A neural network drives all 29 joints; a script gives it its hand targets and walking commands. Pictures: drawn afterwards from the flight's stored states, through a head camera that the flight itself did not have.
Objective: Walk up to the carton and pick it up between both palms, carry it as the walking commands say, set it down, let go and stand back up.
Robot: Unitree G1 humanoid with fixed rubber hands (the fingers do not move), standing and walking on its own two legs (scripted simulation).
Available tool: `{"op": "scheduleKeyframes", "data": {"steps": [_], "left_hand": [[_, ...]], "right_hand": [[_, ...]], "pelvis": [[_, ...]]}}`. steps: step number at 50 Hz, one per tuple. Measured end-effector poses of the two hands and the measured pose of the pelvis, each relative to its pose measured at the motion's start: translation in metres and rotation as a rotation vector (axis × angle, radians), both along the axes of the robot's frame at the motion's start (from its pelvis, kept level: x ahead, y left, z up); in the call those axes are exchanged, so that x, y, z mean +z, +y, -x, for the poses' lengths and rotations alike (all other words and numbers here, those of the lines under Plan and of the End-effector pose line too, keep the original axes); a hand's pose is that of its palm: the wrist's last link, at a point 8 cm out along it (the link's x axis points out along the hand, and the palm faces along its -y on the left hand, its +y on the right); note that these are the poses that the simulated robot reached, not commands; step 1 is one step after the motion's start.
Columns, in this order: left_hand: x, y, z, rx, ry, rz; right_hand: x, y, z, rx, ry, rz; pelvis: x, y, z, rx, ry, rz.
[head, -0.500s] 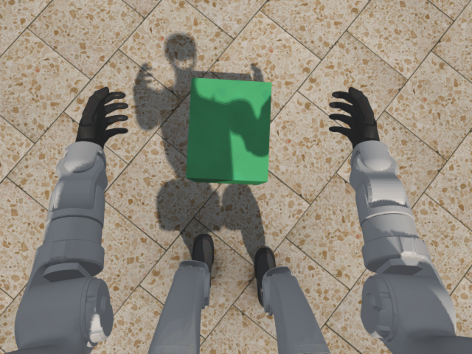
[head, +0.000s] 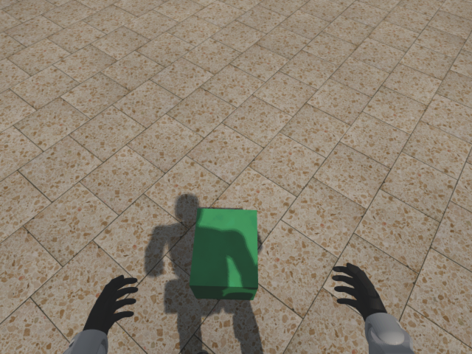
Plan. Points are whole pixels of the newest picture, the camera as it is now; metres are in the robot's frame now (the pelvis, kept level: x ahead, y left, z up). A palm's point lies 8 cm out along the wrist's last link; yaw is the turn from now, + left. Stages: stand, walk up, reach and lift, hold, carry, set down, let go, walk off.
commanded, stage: let go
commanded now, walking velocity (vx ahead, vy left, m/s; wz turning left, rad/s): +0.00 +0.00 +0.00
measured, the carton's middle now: (225, 255) +0.49 +0.02 -0.65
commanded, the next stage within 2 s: stand in 0.52 s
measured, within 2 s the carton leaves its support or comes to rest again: neither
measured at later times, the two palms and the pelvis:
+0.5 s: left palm (93, 335) +0.17 +0.23 -0.06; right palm (380, 328) +0.17 -0.23 -0.06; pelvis +0.01 +0.00 +0.01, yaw +0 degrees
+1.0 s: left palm out of the picture +0.13 +0.26 -0.11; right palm (384, 348) +0.15 -0.25 -0.12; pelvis +0.06 +0.00 -0.01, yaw +2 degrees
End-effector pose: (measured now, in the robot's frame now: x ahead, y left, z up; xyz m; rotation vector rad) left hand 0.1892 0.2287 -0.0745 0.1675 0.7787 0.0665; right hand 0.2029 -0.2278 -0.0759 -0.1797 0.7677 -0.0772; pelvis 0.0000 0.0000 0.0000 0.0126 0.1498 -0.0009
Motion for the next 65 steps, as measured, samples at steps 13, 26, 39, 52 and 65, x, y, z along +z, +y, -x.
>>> {"op": "scheduleKeyframes", "data": {"steps": [13,26,39,52,65], "left_hand": [[0.015,-0.001,0.019,-0.009,0.011,0.001],[0.016,0.002,0.016,0.005,0.015,-0.002],[-0.013,0.037,0.048,0.083,0.113,-0.135],[-0.034,0.029,0.063,0.136,0.224,-0.113],[-0.050,0.027,0.111,0.177,0.385,-0.105]], "right_hand": [[0.017,-0.006,0.035,0.004,0.017,-0.013],[0.019,0.001,0.031,0.002,0.013,-0.012],[-0.024,-0.031,0.066,-0.032,0.182,0.097],[-0.043,-0.026,0.057,-0.028,0.267,0.088],[-0.052,-0.028,0.082,-0.039,0.387,0.103]], "pelvis": [[0.006,-0.003,-0.009,-0.009,-0.218,-0.001],[0.005,0.001,-0.010,-0.005,-0.257,0.001],[0.001,0.000,-0.044,0.023,-0.097,-0.002],[-0.006,-0.003,-0.066,0.042,-0.082,0.001],[-0.006,-0.003,-0.065,0.056,-0.107,0.004]]}}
